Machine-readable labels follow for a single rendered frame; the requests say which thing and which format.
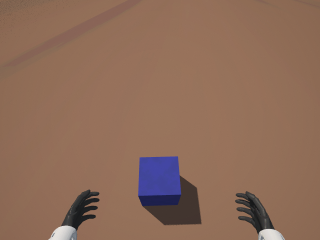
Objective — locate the right robot forearm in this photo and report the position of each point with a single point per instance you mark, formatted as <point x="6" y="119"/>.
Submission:
<point x="270" y="234"/>

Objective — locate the robot right hand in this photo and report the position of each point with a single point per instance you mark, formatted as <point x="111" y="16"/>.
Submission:
<point x="260" y="219"/>

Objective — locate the robot left hand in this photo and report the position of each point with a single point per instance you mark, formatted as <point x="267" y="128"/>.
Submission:
<point x="74" y="216"/>

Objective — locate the left robot forearm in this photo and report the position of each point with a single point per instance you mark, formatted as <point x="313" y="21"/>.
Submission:
<point x="64" y="233"/>

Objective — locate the carton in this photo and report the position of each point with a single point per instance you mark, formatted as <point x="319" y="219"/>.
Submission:
<point x="159" y="181"/>

